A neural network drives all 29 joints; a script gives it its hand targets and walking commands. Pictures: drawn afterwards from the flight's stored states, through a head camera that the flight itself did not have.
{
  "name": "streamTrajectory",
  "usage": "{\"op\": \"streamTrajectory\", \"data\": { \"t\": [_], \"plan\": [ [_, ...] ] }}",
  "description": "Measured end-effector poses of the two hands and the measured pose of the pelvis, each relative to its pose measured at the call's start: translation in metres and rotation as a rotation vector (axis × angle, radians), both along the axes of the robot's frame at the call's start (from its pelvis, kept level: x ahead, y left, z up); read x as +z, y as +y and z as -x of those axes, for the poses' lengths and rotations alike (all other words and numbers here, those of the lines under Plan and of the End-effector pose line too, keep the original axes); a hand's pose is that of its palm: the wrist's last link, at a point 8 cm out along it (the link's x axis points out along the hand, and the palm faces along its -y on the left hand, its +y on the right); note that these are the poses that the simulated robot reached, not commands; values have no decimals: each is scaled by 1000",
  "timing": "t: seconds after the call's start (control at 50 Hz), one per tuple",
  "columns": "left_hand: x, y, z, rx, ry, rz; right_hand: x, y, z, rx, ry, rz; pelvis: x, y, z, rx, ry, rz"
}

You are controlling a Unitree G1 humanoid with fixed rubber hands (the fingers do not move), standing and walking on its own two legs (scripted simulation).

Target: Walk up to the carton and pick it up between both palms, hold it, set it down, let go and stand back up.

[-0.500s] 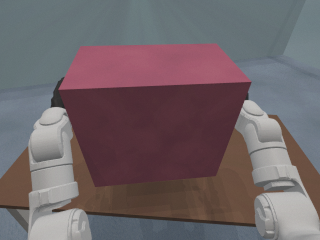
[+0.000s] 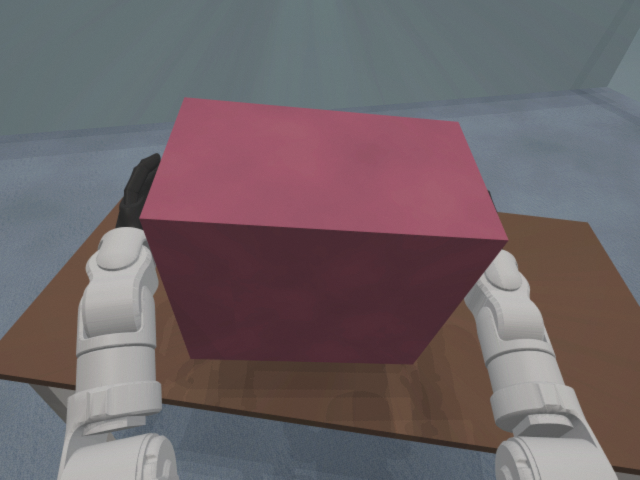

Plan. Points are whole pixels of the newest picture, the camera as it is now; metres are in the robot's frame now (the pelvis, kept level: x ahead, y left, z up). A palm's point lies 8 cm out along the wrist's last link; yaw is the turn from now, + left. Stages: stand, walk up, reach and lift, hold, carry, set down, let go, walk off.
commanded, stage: set down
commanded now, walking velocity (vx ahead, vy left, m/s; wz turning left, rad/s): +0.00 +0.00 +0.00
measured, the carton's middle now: (314, 249) +0.37 +0.00 +0.14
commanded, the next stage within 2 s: none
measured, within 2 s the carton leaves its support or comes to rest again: neither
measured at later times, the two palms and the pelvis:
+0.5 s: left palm (151, 232) +0.39 +0.20 +0.15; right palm (469, 246) +0.37 -0.20 +0.14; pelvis +0.02 +0.00 +0.00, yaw +0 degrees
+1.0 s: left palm (164, 236) +0.41 +0.20 +0.13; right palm (465, 255) +0.38 -0.21 +0.12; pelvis +0.01 +0.01 +0.00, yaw -2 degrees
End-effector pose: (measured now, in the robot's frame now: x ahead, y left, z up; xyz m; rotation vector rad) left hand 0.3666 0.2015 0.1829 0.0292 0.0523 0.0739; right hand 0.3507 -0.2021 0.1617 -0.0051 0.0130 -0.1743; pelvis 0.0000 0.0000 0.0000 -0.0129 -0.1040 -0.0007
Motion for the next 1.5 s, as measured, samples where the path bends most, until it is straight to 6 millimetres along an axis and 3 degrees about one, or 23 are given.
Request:
{"op": "streamTrajectory", "data": {
  "t": [0.28, 0.52, 0.74, 1.18, 1.5],
  "plan": [
    [-12, -5, -15, -10, 14, 5, 3, -5, -11, -12, 8, 11, -1, -1, -16, -15, 7, 3],
    [-32, 0, -24, -10, 68, -13, -25, -1, -19, -13, 60, 20, -1, 4, -17, -5, 38, 5],
    [-39, -7, -38, -35, 81, -25, -35, -7, -23, -37, 73, 26, 0, 7, -17, -13, 63, 6],
    [-68, -2, -44, -32, 137, -7, -59, -1, -27, -29, 124, 29, 0, 6, -14, -25, 99, 6],
    [-85, -7, -58, -57, 163, -10, -77, -5, -32, -51, 155, 39, 1, 4, -14, -32, 141, 1]
  ]
}}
